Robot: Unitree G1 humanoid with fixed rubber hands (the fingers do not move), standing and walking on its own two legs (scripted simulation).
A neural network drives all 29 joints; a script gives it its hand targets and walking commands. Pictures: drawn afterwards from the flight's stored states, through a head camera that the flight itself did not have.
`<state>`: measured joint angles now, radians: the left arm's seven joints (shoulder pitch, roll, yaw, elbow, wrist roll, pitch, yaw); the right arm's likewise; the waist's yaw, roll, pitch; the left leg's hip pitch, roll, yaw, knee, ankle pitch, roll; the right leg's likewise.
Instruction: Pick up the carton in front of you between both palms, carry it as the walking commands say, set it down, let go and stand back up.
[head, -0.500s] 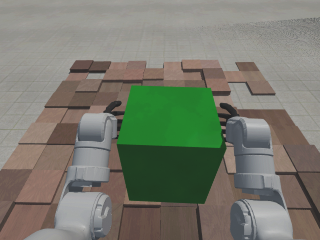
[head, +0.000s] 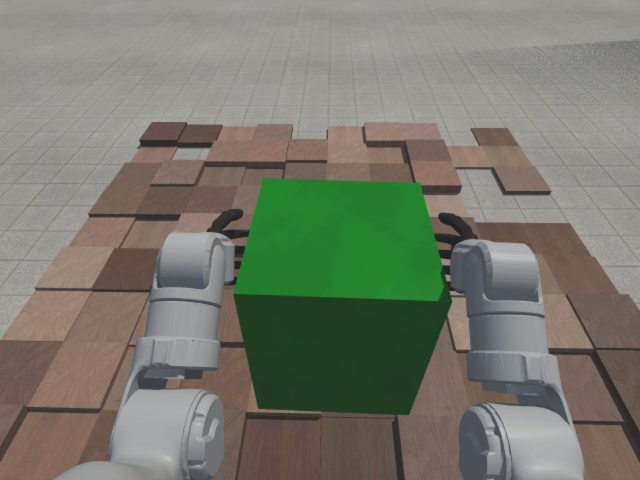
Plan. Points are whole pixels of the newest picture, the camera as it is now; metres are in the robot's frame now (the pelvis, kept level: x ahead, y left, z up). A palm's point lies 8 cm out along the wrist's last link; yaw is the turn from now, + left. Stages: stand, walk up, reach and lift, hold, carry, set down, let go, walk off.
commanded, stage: carry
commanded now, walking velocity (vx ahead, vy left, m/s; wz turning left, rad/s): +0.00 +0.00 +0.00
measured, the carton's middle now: (337, 298) +0.34 +0.00 +0.05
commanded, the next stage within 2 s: none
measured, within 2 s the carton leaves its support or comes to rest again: neither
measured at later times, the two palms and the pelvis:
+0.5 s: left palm (216, 241) +0.37 +0.16 +0.13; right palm (449, 244) +0.37 -0.14 +0.13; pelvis +0.03 +0.01 +0.00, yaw +1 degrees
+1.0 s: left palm (211, 241) +0.37 +0.17 +0.13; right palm (445, 246) +0.37 -0.13 +0.13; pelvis +0.03 +0.02 +0.00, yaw +0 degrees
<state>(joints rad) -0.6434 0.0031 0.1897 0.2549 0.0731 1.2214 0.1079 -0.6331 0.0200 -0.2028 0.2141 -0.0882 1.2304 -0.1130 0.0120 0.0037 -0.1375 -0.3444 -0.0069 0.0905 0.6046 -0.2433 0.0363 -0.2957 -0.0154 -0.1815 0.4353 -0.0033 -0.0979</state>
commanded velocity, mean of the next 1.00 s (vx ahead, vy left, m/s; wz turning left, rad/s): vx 0.00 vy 0.00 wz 0.00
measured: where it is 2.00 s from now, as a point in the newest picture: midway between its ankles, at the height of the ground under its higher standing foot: outside the picture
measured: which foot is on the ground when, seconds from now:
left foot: down 0.00-1.00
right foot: down 0.00-1.00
